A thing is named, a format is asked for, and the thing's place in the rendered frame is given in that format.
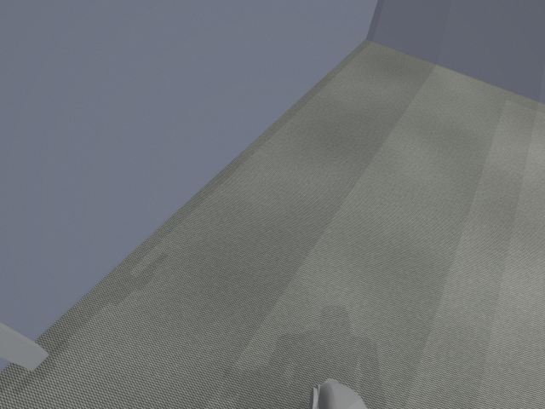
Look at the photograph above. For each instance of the robot right thigh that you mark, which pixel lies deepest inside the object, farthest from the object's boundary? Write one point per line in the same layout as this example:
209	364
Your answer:
335	396

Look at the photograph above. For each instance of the panel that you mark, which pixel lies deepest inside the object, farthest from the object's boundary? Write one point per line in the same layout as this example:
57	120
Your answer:
19	349

